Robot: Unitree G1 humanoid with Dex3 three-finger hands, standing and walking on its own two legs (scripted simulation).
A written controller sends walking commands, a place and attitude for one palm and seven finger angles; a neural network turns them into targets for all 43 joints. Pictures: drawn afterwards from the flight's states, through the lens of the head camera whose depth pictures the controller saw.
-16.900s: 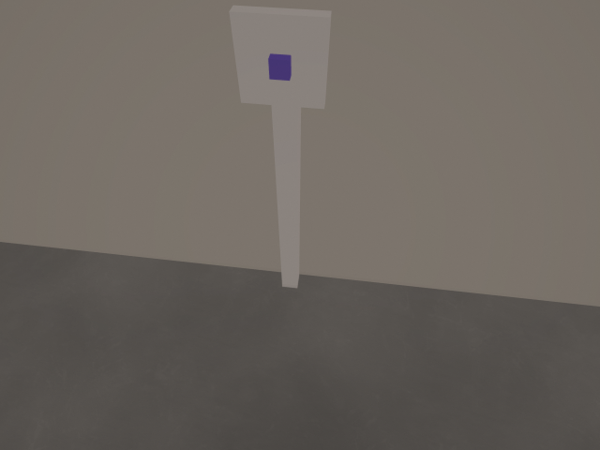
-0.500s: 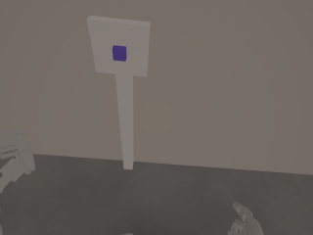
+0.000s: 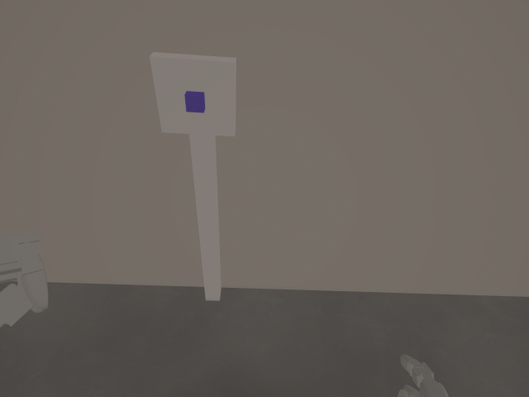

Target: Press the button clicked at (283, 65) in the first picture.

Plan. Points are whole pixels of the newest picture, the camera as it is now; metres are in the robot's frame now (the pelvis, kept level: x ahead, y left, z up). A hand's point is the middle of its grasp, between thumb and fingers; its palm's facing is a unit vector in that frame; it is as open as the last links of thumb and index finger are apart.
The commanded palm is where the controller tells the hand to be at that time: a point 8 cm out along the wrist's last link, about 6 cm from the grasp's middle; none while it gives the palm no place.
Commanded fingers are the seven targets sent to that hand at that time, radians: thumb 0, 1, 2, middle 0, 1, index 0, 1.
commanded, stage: stop stepping back and stand still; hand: left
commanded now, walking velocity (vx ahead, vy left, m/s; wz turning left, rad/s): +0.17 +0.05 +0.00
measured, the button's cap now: (195, 101) +0.69 +0.20 +0.15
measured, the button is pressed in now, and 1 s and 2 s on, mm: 0 0 0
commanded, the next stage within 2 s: let the arm hang, fingers relaxed in 0.82 s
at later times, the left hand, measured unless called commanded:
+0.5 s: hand out of the picture +0.14 +0.30 +0.18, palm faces +0.46 -0.82 -0.35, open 3.0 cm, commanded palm +0.09 +0.33 +0.20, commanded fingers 0.00 0.90 0.90 -1.30 -1.50 -1.30 -1.50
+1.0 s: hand (21, 352) +0.15 +0.30 +0.08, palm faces +0.29 -0.84 -0.45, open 3.0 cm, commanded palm none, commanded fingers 0.00 0.90 0.90 -1.12 -1.30 -1.12 -1.30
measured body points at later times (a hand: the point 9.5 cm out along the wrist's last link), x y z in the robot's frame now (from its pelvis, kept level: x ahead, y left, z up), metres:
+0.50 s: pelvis -0.04 +0.04 +0.01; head -0.09 +0.07 +0.45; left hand +0.10 +0.35 +0.20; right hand +0.10 -0.19 -0.07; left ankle +0.00 +0.15 -0.72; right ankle -0.07 -0.07 -0.72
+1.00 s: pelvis -0.05 +0.05 +0.00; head -0.05 +0.03 +0.45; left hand +0.13 +0.35 +0.10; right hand +0.11 -0.20 -0.10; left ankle -0.04 +0.15 -0.72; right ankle -0.04 -0.05 -0.72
